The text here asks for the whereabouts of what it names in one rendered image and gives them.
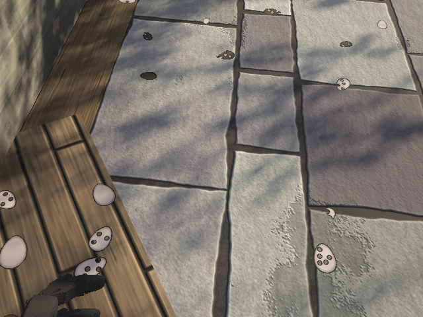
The left robot hand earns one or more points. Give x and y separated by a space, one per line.
60 291

